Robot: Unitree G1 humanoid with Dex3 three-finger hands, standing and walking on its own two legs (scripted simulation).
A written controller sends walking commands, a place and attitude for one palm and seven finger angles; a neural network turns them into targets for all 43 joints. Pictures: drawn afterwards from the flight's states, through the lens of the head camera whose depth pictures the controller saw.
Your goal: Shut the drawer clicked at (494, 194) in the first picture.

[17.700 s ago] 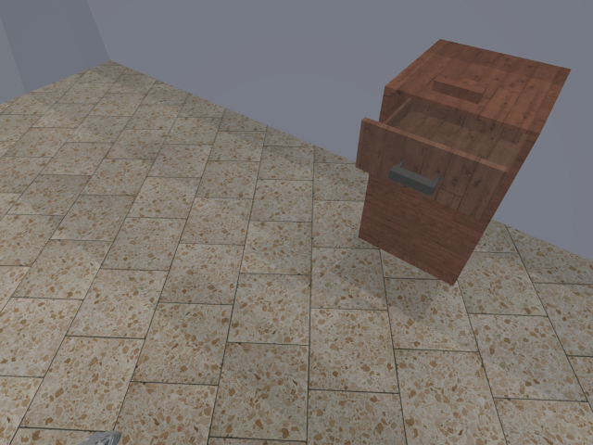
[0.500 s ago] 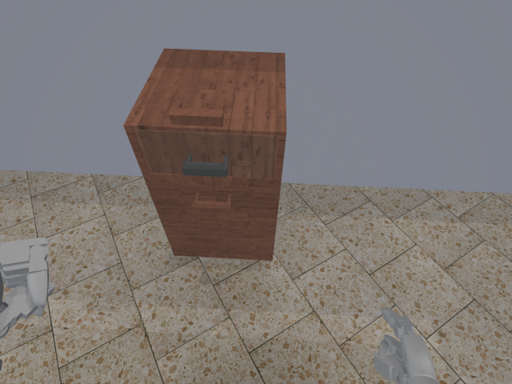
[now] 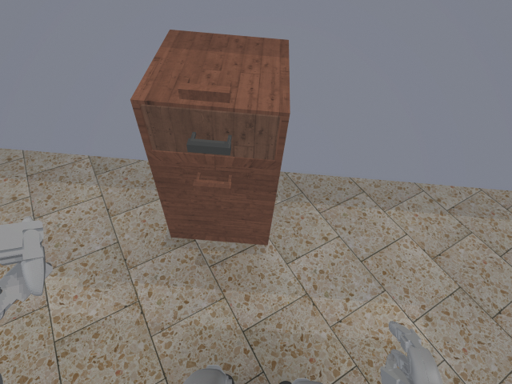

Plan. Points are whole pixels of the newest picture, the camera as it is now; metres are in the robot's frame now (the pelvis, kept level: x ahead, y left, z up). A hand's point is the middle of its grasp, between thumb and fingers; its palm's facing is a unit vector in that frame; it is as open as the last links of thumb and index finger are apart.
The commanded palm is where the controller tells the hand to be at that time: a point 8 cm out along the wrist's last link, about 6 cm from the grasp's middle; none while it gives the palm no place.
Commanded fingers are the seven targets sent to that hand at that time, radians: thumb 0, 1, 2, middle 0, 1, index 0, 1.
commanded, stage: step back with the hand held close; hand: left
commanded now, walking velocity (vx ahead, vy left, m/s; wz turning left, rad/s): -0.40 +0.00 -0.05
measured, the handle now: (210, 141) +0.76 +0.15 -0.13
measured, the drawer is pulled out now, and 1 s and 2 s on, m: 0.00 0.00 0.00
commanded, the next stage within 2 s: stop stepping back and stand still in 0.24 s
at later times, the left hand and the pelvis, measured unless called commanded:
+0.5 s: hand (11, 347) +0.13 +0.22 +0.18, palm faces +0.23 -0.86 -0.45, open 3.2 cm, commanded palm +0.06 +0.28 +0.20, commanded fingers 0.00 0.90 0.90 -1.40 -1.60 -1.40 -1.60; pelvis -0.08 +0.00 +0.00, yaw -2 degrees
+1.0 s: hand out of the picture +0.08 +0.23 +0.19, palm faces +0.25 -0.86 -0.45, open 3.2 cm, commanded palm +0.04 +0.28 +0.20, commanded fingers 0.00 0.90 0.90 -1.40 -1.60 -1.40 -1.60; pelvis -0.12 +0.01 +0.01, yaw -6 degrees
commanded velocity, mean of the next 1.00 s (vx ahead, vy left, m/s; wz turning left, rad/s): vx -0.03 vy -0.01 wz -0.01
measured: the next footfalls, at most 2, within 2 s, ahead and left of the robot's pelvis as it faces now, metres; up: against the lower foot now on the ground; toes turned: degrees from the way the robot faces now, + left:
right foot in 0.28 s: -0.11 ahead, -0.09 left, +0.00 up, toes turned -6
left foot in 0.66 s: -0.02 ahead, +0.12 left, +0.00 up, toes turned -3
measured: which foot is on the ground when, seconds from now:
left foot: down 0.00-0.54, up 0.56-0.64, down 0.66-1.00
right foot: down 0.00-0.02, up 0.04-0.26, down 0.28-1.00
